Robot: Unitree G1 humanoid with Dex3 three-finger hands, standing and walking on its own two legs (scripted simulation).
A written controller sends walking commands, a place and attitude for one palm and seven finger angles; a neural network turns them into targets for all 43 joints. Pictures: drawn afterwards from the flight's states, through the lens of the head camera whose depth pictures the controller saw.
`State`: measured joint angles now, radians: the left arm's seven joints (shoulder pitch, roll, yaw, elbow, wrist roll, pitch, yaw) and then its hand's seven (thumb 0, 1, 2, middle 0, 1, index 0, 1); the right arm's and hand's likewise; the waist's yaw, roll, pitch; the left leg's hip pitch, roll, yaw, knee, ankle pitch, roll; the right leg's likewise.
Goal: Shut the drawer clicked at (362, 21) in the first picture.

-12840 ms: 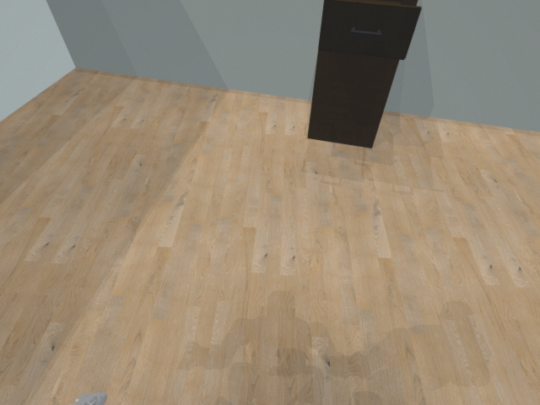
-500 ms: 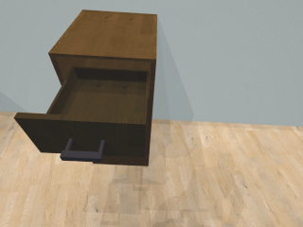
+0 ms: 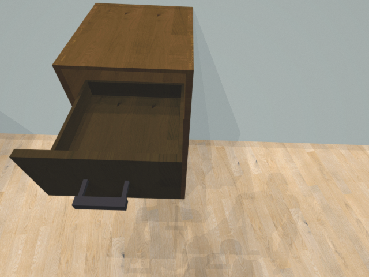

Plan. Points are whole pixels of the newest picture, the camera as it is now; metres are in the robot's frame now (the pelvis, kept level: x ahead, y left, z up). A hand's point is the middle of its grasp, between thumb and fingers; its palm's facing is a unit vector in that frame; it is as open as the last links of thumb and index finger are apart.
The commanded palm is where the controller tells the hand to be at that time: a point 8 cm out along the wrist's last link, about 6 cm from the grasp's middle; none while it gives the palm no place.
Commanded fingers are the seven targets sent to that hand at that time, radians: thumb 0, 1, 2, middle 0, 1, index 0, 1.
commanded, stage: come to a stop and stand still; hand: left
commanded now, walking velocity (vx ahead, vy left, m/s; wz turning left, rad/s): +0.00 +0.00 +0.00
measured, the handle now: (103, 194) +0.28 +0.21 +0.00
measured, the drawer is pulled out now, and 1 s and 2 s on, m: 0.30 0.30 0.30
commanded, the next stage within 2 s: look again from close up in 0.74 s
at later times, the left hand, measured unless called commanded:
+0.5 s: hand out of the picture -0.04 +0.15 -0.16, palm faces +0.00 -0.97 -0.23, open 7.4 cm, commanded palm none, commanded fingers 0.00 0.90 0.90 -0.20 -0.30 -0.20 -0.30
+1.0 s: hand out of the picture -0.05 +0.12 -0.17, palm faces +0.02 -0.98 -0.20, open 7.4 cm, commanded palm none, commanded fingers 0.00 0.90 0.90 -0.20 -0.30 -0.20 -0.30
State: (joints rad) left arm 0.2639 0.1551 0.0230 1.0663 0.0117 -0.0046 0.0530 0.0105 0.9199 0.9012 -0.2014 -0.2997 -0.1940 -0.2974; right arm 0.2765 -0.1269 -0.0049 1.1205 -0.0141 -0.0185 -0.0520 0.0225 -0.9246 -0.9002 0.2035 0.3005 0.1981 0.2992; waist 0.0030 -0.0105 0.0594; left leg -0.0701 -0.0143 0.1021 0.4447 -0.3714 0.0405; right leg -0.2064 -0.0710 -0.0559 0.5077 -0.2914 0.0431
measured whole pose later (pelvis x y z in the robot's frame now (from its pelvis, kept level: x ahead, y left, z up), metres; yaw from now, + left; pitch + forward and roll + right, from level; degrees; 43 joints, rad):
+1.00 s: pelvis -0.04 -0.05 +0.01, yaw +0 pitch -2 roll +1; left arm 0.29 0.13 -0.01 1.13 0.01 -0.02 0.04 0.01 0.92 0.90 -0.20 -0.30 -0.20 -0.30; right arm 0.32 -0.13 0.02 1.14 -0.01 -0.02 -0.02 0.00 -0.90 -0.90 0.20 0.30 0.20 0.30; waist 0.00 0.01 0.06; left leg -0.09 0.04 0.08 0.41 -0.28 -0.02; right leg -0.22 -0.02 -0.08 0.46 -0.21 -0.03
